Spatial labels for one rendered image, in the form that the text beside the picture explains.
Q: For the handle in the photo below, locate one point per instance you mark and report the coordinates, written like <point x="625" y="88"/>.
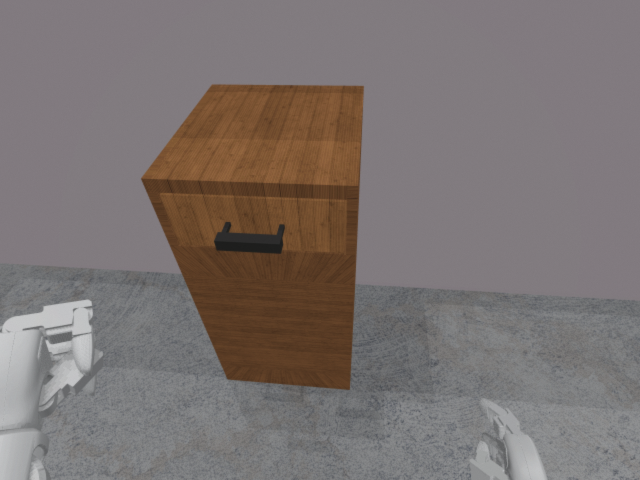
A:
<point x="245" y="242"/>

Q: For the robot right hand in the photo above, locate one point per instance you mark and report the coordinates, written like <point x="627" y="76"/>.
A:
<point x="517" y="457"/>

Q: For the cabinet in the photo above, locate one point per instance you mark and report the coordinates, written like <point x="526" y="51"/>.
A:
<point x="273" y="318"/>

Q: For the robot left hand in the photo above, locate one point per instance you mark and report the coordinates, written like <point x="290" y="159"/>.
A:
<point x="26" y="361"/>

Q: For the robot left forearm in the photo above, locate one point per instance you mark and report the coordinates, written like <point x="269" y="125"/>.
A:
<point x="21" y="454"/>

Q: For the drawer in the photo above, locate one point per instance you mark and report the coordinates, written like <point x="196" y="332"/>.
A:
<point x="310" y="224"/>

